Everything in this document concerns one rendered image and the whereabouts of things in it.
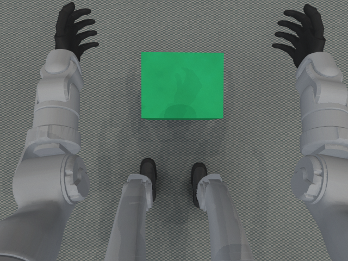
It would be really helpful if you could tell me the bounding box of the robot left hand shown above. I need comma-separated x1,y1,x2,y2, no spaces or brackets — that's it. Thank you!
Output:
54,2,99,62

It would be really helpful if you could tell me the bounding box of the carton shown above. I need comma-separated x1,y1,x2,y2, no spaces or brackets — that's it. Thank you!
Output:
141,52,224,120

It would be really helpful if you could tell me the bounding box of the robot right hand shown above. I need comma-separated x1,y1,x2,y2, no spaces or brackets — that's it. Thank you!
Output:
272,4,326,68

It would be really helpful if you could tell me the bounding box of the left robot shin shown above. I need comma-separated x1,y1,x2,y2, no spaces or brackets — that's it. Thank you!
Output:
122,174,151,190

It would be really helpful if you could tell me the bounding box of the left robot upper arm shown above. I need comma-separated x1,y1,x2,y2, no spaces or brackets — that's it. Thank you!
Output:
0,153,90,261

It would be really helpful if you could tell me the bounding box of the robot left forearm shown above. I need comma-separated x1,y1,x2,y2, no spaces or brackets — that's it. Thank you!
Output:
13,49,84,203

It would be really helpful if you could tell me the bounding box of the right robot upper arm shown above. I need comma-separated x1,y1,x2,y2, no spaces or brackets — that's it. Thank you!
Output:
290,153,348,261

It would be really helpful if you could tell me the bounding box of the left robot thigh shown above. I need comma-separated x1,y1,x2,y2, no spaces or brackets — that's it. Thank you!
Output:
104,179,153,261

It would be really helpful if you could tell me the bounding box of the robot right forearm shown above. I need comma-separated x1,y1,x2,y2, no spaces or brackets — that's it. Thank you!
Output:
295,52,348,159

